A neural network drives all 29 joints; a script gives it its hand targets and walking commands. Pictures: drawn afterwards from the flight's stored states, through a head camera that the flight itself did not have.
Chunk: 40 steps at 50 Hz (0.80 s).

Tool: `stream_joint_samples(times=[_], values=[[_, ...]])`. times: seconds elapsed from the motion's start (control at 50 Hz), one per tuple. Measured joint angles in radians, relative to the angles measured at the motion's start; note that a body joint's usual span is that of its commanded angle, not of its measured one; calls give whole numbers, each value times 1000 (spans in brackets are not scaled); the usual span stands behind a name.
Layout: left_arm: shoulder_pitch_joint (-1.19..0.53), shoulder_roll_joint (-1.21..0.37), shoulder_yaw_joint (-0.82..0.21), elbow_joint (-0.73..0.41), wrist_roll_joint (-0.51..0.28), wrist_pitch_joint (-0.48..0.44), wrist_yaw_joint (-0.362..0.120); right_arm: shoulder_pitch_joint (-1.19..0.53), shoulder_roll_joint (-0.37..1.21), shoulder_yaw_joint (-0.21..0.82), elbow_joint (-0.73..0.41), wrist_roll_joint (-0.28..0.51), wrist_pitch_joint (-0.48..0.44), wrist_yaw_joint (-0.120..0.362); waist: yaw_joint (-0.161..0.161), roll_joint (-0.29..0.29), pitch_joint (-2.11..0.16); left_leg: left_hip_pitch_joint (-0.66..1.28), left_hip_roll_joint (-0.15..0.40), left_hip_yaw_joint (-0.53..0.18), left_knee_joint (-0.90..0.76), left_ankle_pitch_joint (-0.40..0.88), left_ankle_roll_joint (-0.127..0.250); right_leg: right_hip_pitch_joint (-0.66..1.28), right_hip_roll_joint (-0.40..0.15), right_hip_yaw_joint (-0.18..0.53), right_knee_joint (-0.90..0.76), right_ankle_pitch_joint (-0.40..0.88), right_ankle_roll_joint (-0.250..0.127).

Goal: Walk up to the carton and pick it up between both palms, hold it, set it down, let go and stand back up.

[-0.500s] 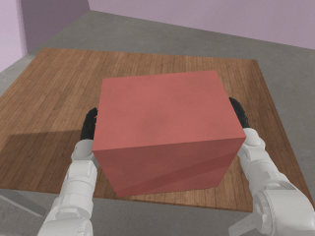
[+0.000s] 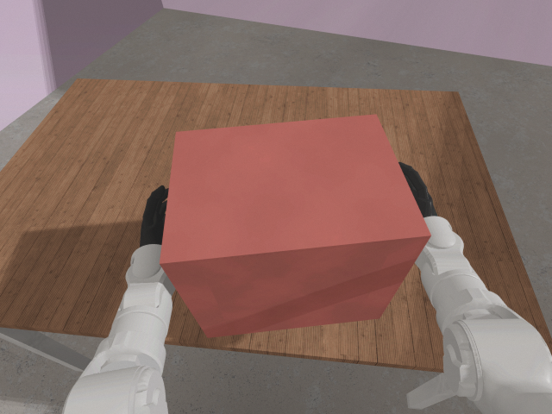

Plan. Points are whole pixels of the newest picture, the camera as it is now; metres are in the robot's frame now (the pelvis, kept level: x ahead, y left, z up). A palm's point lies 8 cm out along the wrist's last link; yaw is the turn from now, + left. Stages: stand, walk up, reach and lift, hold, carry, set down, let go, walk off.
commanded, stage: set down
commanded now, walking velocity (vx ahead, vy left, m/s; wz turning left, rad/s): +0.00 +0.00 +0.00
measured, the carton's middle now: (286, 233) +0.41 +0.05 +0.00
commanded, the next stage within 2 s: none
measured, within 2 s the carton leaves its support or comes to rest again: neither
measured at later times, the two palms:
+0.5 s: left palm (156, 239) +0.35 +0.24 +0.03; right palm (418, 219) +0.42 -0.16 +0.04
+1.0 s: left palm (160, 245) +0.36 +0.25 +0.01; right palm (412, 223) +0.43 -0.15 +0.02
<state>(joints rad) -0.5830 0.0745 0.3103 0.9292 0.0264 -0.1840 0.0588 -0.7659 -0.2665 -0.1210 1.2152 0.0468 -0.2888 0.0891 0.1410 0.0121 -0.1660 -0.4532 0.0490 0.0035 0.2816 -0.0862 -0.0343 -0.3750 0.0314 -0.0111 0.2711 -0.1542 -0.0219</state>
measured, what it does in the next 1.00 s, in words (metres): stands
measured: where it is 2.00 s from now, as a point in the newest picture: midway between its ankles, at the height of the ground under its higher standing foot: outside the picture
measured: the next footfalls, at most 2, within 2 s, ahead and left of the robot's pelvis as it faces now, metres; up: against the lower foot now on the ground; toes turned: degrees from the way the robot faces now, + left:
none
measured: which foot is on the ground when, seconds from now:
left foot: down 0.00-1.00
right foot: down 0.00-1.00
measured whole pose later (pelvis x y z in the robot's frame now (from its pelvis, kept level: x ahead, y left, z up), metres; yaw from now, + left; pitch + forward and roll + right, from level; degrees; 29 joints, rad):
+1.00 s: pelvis +0.00 +0.01 +0.00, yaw -1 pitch +18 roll -1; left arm -0.60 0.08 0.37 1.00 0.08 -0.35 0.03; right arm -0.76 -0.23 -0.27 1.20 -0.06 -0.42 0.13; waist 0.13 0.01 -0.13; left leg -0.54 0.05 0.03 0.31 -0.09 -0.02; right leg -0.46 0.02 -0.01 0.29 -0.15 -0.01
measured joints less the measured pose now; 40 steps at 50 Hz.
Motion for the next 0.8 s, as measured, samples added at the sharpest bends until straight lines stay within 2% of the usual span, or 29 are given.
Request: stream_joint_samples(times=[0.1,0.2,0.32,0.42,0.56,0.8], values=[[0,8,12,16,4,-44,-13,4,9,9,9,-1,-23,-12,-21,-15,8,1,-5,-3,7,-4,2,3,-5,-7,10,-9,2],[1,0,10,6,10,-60,-10,9,4,1,17,5,-44,-5,-25,-27,26,8,-8,3,14,-7,8,15,-9,-4,3,-3,8],[1,-12,-4,-25,22,-50,13,1,-4,-36,30,12,-49,28,-16,-29,40,5,-7,18,18,-7,16,14,-11,8,-9,11,15],[-9,-22,7,-19,49,-51,15,3,-1,-96,23,-12,-47,51,-9,-24,29,-15,-8,20,20,-3,19,-6,-12,8,-9,16,17],[-25,-18,27,14,60,-74,0,7,12,-146,16,-49,-61,51,-5,-22,22,-25,-6,20,15,2,16,-22,-12,3,1,12,13],[-51,2,71,68,73,-123,-33,-10,33,-169,-8,-101,-100,41,-6,3,50,-48,0,25,24,2,13,-51,-8,1,19,10,9]])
